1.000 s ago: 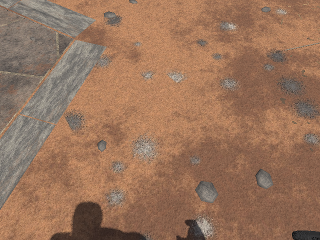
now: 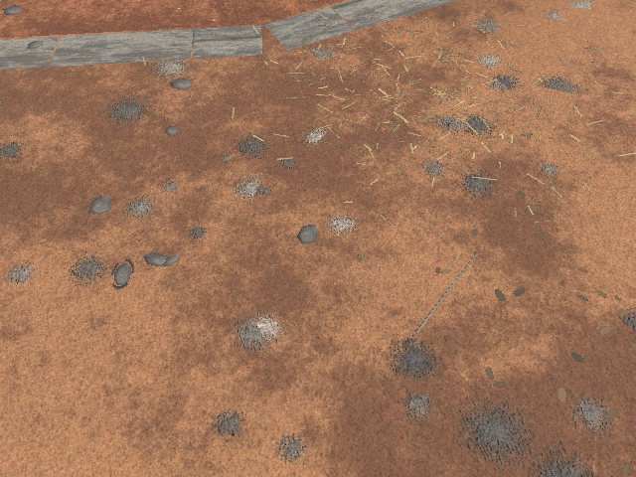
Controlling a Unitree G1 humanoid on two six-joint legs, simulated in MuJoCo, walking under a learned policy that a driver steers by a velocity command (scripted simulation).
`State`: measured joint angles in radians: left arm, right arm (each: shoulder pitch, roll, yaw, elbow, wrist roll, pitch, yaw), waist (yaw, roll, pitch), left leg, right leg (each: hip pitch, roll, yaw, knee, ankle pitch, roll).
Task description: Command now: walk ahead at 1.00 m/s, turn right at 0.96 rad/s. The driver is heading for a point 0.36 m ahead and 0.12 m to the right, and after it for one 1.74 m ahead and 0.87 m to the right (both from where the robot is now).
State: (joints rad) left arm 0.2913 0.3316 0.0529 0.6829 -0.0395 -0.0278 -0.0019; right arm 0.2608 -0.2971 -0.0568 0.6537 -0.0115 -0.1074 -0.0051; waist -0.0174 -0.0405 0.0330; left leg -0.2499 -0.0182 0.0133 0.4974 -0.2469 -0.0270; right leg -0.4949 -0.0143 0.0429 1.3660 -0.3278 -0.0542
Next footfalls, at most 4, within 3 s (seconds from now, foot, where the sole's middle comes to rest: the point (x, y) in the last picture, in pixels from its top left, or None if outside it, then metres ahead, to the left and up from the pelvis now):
0.32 right None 0.45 -0.12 -0.77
0.76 left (379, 303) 0.91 -0.13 -0.77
1.26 right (547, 233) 1.13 -0.60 -0.77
1.74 left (543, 113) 1.65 -0.73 -0.77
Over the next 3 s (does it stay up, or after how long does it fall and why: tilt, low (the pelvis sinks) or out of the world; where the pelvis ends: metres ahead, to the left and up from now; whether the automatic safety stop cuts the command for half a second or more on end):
stays up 2.26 -1.37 0.01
